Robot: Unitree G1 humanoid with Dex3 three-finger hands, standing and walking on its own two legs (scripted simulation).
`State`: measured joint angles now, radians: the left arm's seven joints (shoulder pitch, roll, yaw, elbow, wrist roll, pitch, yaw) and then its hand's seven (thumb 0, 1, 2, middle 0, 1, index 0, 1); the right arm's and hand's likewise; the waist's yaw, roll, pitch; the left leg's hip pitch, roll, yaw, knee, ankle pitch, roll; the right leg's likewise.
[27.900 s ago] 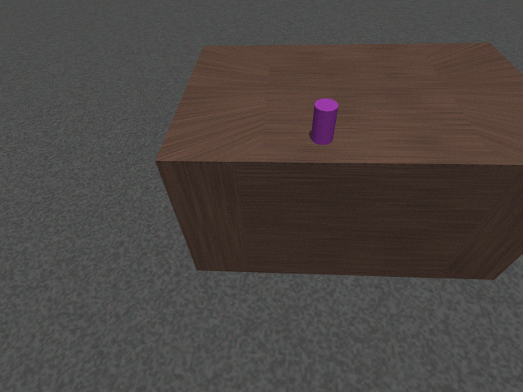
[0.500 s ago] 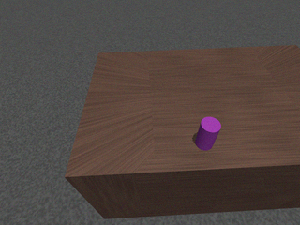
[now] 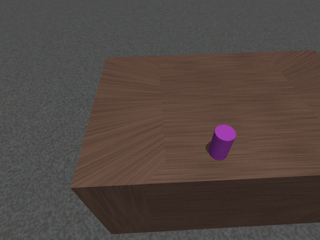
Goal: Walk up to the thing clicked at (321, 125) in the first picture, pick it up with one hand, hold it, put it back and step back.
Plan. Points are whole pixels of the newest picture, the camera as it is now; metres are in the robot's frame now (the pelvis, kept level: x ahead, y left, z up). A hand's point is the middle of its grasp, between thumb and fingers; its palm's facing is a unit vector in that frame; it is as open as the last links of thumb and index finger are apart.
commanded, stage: stand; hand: right
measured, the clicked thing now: (221, 143) +0.44 -0.18 -0.07
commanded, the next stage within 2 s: step back in 0.54 s
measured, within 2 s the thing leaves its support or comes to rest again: neither
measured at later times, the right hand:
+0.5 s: hand out of the picture +0.06 -0.25 -0.16, palm faces -0.01 +0.94 -0.35, open 7.4 cm
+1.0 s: hand out of the picture +0.03 -0.32 -0.19, palm faces -0.05 +0.95 -0.31, open 7.4 cm
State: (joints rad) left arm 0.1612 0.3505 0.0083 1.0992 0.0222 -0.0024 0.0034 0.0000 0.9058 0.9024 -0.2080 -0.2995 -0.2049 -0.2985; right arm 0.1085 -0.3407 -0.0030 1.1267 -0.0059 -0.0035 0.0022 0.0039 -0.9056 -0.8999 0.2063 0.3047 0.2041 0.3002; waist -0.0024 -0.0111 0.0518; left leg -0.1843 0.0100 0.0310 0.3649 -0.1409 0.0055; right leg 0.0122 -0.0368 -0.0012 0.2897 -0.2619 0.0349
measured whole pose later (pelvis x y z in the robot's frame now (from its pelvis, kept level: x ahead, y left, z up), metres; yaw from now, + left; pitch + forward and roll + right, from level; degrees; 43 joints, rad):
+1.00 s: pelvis -0.09 -0.07 -0.01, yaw +0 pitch +0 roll +2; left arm 0.20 0.33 0.06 0.94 0.04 0.04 0.01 0.00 0.90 0.90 -0.21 -0.30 -0.21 -0.30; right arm 0.07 -0.41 -0.04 0.93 0.01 0.08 -0.01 0.00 -0.91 -0.90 0.20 0.30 0.20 0.30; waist 0.03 0.07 0.16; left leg -0.52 -0.13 -0.16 1.12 -0.44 0.01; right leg -0.26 0.01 -0.01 0.60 -0.33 -0.05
